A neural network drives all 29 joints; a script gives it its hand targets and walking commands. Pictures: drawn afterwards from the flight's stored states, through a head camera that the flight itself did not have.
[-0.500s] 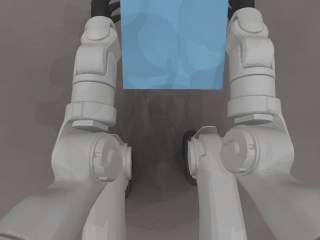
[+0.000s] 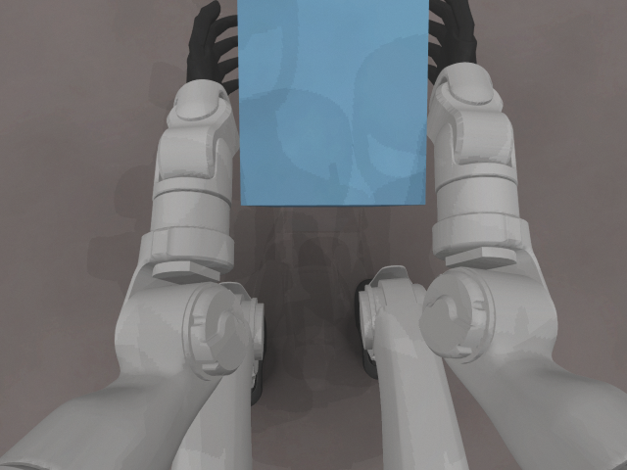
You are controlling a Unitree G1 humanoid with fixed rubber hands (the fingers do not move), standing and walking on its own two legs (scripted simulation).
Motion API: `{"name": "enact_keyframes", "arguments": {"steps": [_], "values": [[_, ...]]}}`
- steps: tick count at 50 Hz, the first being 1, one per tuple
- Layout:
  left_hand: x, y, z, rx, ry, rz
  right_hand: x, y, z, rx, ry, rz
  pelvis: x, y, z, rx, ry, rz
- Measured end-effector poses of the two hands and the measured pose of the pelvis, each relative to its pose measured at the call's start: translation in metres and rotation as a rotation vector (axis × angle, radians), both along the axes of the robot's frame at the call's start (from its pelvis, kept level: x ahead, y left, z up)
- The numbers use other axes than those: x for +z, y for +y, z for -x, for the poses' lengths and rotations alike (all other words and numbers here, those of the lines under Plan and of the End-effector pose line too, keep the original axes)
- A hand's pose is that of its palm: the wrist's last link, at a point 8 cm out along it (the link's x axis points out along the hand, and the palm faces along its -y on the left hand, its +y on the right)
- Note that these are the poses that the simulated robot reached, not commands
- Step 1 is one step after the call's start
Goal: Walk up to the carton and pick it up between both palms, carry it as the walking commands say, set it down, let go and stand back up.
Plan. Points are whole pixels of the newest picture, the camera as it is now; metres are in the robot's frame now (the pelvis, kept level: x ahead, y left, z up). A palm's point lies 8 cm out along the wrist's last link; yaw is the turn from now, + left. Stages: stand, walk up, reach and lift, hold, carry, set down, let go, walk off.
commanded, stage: reach and lift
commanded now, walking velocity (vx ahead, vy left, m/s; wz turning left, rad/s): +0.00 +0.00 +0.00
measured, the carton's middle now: (326, 116) +0.51 -0.06 -0.16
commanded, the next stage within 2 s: none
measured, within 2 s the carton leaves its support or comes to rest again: neither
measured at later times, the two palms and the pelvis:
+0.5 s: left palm (184, 77) +0.51 +0.07 -0.01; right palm (483, 57) +0.49 -0.18 +0.00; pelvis +0.01 +0.00 +0.05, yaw -1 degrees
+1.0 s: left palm (144, 63) +0.49 +0.08 +0.06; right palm (528, 41) +0.47 -0.18 +0.07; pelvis +0.03 +0.00 +0.11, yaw -2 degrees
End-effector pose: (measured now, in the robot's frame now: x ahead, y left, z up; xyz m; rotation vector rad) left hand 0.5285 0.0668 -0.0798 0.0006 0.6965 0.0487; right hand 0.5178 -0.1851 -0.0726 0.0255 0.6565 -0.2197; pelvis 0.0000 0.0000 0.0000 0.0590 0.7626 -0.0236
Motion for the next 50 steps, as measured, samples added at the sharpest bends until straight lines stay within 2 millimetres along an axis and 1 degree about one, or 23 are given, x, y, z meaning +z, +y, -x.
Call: {"name": "enact_keyframes", "arguments": {"steps": [17,50], "values": [[0.049,0.002,0.015,0.0,0.004,0.007,0.049,0.002,0.016,-0.008,0.005,-0.006,0.036,0.002,-0.005,-0.007,-0.024,0.006],[0.145,0.009,0.043,0.006,-0.008,0.02,0.143,0.008,0.046,-0.025,-0.008,-0.025,0.113,0.004,-0.027,-0.016,-0.112,0.026]]}}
